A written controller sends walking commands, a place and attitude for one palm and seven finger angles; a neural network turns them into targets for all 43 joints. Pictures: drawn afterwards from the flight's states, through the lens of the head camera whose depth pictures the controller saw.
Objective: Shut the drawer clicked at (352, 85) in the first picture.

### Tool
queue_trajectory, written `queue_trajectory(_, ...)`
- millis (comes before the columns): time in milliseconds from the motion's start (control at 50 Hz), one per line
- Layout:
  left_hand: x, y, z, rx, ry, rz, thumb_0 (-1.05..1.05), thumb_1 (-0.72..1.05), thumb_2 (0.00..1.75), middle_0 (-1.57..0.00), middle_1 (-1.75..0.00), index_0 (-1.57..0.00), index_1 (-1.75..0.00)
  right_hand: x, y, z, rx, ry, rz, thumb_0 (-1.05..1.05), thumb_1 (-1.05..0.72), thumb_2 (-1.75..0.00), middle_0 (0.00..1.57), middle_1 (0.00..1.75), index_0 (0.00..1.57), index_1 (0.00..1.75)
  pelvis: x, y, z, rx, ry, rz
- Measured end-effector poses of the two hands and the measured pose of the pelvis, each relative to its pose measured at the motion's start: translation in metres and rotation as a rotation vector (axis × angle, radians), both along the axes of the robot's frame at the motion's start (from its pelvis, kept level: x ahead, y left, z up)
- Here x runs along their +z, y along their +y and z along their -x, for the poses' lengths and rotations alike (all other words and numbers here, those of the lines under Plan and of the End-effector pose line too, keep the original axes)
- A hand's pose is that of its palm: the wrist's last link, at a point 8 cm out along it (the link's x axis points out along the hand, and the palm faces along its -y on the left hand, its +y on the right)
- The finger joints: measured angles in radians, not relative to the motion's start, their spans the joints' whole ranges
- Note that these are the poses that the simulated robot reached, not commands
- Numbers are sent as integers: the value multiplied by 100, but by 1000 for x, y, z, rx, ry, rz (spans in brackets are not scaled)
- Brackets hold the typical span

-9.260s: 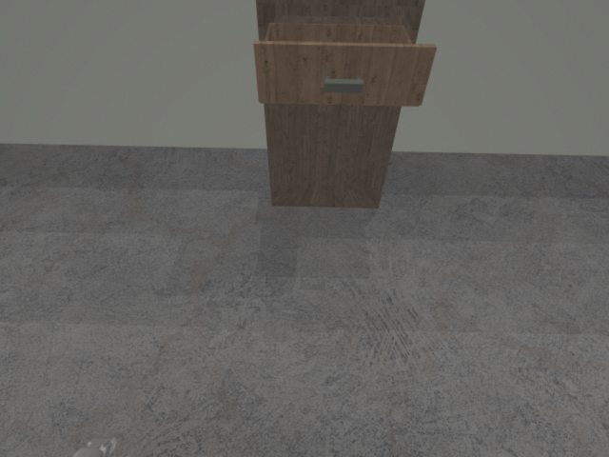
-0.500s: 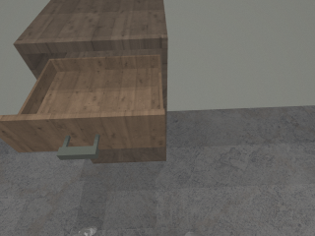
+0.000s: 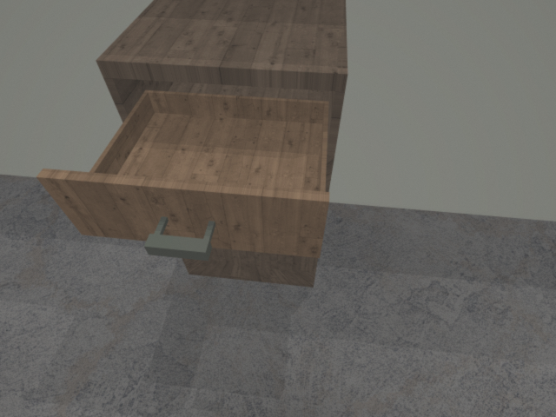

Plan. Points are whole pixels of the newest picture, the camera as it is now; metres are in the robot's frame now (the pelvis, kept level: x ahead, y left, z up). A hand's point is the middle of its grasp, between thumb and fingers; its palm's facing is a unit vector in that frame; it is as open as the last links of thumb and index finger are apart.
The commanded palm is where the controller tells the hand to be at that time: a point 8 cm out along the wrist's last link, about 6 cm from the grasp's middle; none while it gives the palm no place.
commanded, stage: come to a stop and stand still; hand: left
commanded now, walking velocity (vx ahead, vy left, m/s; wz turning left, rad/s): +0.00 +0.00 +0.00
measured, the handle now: (182, 235) +0.37 +0.21 +0.02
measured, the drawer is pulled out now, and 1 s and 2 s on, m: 0.30 0.30 0.30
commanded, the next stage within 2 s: look again from close up in 0.86 s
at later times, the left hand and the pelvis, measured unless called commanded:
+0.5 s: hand out of the picture -0.07 +0.19 -0.17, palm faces +0.03 -0.98 -0.21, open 7.3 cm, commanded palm none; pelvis -0.05 +0.03 +0.01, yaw +0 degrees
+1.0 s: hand out of the picture -0.10 +0.18 -0.18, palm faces +0.04 -0.99 -0.15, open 7.3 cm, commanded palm none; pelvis -0.07 +0.03 +0.00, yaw +0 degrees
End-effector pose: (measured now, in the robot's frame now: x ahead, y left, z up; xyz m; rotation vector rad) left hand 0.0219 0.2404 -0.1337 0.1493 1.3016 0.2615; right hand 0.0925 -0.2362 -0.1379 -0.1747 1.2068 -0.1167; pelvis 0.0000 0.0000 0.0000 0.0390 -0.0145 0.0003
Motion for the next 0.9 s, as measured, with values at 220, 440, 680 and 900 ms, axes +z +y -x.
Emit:
queue_trajectory(220, -12, 28, 70, 45, 104, 65, 0, 91, 90, -19, -30, -20, -30, 9, 43, 77, -10, 99, 34, 1, -93, -89, 20, 30, 20, 30, 5, 32, 24, 18, -4, 32)
queue_trajectory(440, -1, 8, 95, -31, 158, 53, 0, 91, 90, -19, -30, -20, -30, -12, 47, 137, -84, 178, -35, 1, -93, -89, 20, 30, 20, 30, 4, 30, 48, -4, -11, 25)
queue_trajectory(680, -8, -6, 93, -52, 87, 79, 1, 93, 90, -20, -30, -20, -30, -7, 53, 197, -110, 257, -61, 1, -91, -89, 20, 30, 20, 30, 6, 19, 69, -4, -34, 30)
queue_trajectory(900, -12, -12, 120, -25, 143, 115, 0, 91, 90, -19, -30, -20, -30, -3, 59, 222, -127, 316, -48, 1, -91, -89, 20, 30, 20, 30, 5, 23, 73, -1, -16, 35)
